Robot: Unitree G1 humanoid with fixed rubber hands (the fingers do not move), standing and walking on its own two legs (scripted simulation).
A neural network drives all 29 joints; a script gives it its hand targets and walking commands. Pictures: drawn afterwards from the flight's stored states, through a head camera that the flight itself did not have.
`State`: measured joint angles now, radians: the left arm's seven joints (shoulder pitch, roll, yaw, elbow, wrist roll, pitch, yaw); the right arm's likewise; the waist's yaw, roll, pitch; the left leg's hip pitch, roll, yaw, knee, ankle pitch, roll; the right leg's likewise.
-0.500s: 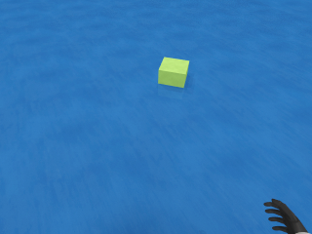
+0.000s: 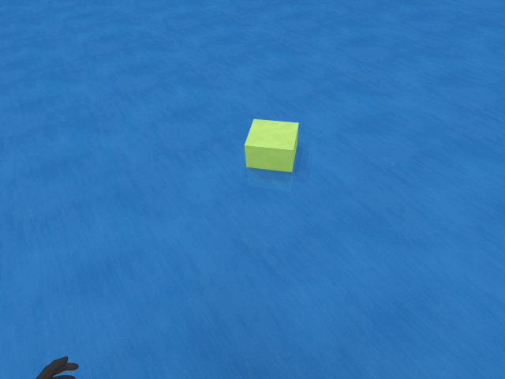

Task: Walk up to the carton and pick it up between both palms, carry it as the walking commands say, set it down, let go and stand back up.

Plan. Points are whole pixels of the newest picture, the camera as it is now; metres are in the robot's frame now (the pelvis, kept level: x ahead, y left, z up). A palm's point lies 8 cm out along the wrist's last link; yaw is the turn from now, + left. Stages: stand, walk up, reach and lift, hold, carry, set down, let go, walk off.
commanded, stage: walk up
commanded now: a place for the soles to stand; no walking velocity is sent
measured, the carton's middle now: (272, 145) +1.47 -0.06 -0.69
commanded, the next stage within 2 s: none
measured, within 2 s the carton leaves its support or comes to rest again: neither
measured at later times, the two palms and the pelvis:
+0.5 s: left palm (87, 267) +0.37 +0.36 -0.08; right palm (444, 292) +0.29 -0.31 -0.06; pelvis +0.25 +0.04 +0.00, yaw -2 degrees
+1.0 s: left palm (93, 216) +0.51 +0.40 -0.09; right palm (381, 174) +0.59 -0.29 -0.07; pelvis +0.46 +0.05 -0.01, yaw +0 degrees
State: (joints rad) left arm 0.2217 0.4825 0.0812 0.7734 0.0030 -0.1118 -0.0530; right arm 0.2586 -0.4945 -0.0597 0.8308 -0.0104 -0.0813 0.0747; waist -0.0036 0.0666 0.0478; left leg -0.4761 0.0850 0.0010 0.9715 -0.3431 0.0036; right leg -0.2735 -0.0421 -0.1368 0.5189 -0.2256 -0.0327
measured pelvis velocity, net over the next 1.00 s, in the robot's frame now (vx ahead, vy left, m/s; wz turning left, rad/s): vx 0.46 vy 0.05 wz -0.01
